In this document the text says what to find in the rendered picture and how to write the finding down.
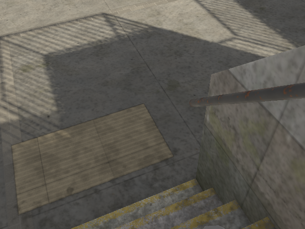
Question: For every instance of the stairs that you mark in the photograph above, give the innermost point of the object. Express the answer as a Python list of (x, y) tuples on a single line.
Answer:
[(185, 206)]

